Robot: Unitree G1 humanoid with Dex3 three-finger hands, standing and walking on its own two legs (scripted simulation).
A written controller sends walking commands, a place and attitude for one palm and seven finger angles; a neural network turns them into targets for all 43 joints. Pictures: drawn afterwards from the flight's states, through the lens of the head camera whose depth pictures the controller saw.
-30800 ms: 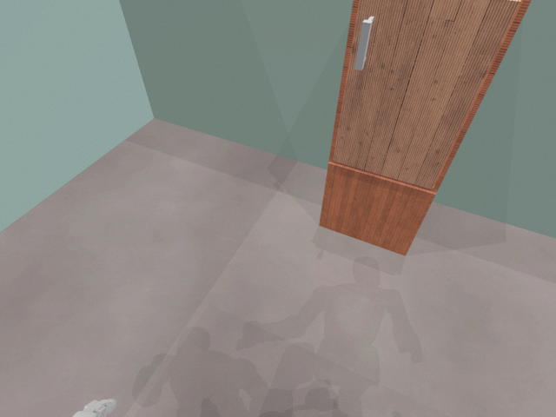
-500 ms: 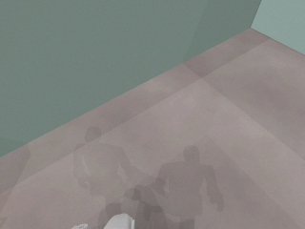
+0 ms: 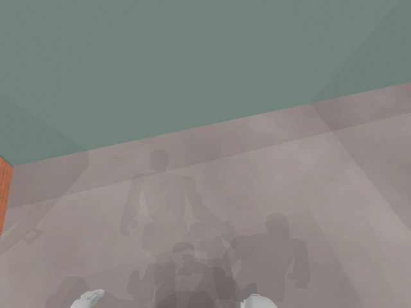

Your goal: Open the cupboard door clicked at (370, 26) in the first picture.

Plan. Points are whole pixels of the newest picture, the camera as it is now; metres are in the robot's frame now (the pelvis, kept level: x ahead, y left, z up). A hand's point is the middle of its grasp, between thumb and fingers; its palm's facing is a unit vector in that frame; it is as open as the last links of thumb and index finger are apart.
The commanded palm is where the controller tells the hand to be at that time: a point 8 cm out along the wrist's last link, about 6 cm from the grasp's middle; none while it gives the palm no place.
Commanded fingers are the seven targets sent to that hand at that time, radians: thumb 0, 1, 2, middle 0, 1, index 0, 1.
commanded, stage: turn to face it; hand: left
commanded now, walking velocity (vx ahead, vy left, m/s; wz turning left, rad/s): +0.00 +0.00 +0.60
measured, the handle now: out of the picture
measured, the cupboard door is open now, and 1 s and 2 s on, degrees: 49 49 49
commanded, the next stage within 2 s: take the last steps up to it in 1.96 s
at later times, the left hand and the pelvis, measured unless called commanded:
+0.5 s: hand out of the picture +0.00 +0.16 -0.16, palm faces +0.36 -0.90 -0.25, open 7.3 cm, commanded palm none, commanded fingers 0.00 0.90 0.90 -0.20 -0.30 -0.20 -0.30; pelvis +0.01 -0.05 +0.00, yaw +21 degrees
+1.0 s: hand out of the picture +0.02 +0.18 -0.16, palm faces +0.57 -0.78 -0.28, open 7.4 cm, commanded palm none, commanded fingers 0.00 0.90 0.90 -0.20 -0.30 -0.20 -0.30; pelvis +0.04 -0.06 -0.01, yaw +36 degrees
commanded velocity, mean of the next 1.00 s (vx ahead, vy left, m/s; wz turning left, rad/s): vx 0.00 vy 0.00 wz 0.60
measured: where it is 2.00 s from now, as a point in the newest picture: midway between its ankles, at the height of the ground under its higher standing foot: outside the picture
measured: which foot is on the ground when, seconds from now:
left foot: down 0.00-0.12, up 0.14-0.56, down 0.58-1.00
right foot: up 0.00-0.08, down 0.10-0.56, up 0.58-0.98, down 1.00-1.00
